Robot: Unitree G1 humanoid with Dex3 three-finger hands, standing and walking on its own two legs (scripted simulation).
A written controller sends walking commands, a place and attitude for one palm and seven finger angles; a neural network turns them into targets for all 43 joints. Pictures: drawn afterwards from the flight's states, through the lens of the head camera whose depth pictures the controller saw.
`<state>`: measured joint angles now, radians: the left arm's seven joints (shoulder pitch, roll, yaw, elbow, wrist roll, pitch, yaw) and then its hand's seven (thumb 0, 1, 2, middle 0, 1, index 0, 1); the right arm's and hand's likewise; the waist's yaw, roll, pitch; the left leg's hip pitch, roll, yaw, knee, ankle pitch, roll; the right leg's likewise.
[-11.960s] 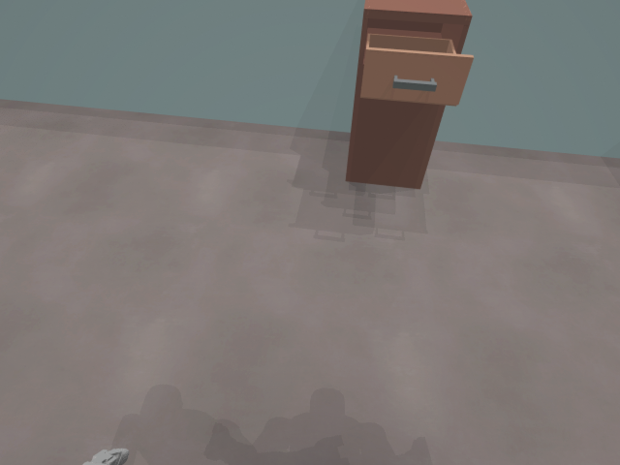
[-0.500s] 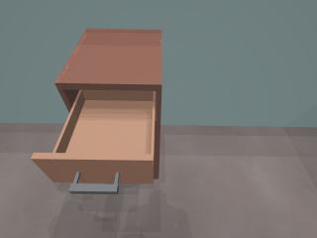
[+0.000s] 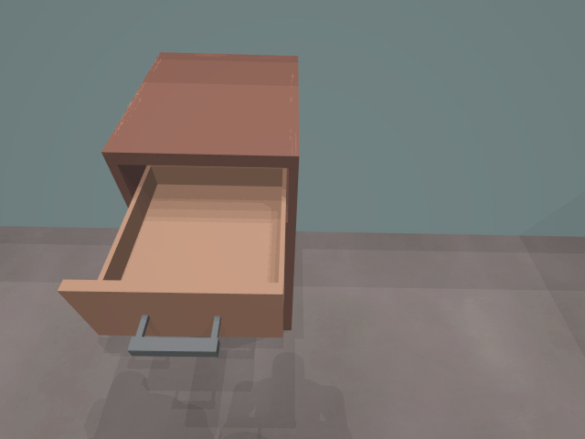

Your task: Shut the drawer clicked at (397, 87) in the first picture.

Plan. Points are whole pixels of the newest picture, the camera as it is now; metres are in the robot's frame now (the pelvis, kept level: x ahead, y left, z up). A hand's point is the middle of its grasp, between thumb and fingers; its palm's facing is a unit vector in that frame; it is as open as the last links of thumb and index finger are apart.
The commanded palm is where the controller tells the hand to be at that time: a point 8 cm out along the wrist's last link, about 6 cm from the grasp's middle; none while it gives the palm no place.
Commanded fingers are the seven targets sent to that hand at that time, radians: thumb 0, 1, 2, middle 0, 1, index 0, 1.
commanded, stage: raise the hand and make a fist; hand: left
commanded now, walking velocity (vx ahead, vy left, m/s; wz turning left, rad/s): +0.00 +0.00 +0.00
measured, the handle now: (177, 334) +0.29 +0.20 -0.08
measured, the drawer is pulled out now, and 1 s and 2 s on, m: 0.29 0.27 0.27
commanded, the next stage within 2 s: bring the fist close to the handle in 1.98 s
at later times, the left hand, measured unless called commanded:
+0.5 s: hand out of the picture +0.10 +0.15 -0.05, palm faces +0.06 -1.00 +0.05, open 6.0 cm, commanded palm +0.08 +0.21 -0.05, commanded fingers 0.00 0.90 0.90 -0.64 -0.78 -0.64 -0.78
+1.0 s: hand out of the picture +0.11 +0.17 -0.02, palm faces +0.12 -0.99 -0.02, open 3.5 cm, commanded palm +0.06 +0.21 -0.01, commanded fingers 0.00 0.90 0.90 -1.14 -1.32 -1.14 -1.32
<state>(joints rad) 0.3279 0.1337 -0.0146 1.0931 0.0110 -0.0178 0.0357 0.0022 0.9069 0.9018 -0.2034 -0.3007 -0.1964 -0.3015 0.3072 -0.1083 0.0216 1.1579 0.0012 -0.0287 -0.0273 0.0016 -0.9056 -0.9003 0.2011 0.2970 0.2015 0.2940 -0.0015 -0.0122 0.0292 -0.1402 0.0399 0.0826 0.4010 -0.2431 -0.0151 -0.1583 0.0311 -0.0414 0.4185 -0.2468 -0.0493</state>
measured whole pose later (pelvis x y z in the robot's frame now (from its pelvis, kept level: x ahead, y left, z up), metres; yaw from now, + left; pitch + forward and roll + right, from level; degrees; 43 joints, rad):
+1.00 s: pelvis -0.04 +0.02 -0.09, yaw +3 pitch +12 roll -2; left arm 0.75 0.15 -0.03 -0.33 -0.16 -0.38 -0.07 0.02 0.90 0.90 -0.95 -1.11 -0.94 -1.11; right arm 0.29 -0.21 -0.01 0.49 0.02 -0.16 -0.02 0.02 -0.90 -0.90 0.21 0.30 0.21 0.30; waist 0.00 0.03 -0.14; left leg -0.85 0.03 0.01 1.14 -0.51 0.02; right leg -0.81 -0.02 -0.11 1.10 -0.50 -0.03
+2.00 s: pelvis -0.02 +0.01 -0.07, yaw +4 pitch +10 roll -1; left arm 0.87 0.17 -0.02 -0.44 -0.18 -0.35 -0.13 0.01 0.90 0.90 -1.40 -1.60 -1.40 -1.60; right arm 0.26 -0.20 -0.01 0.43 0.05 -0.16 -0.03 0.01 -0.90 -0.90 0.20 0.30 0.20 0.29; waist 0.01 0.04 -0.15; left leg -0.72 0.03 0.00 1.06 -0.51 0.01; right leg -0.68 -0.01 -0.11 1.02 -0.51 -0.04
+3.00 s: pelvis -0.03 +0.03 -0.12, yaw +3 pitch +19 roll -2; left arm 0.52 0.15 -0.05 -0.17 -0.11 -0.42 -0.05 0.01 0.90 0.90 -1.40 -1.60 -1.40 -1.60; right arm 0.21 -0.21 0.02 0.44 0.00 -0.11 -0.01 0.01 -0.90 -0.90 0.20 0.30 0.21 0.29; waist -0.02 0.02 -0.17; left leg -1.04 0.03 0.00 1.29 -0.58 0.03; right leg -1.00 -0.02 -0.10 1.25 -0.57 -0.03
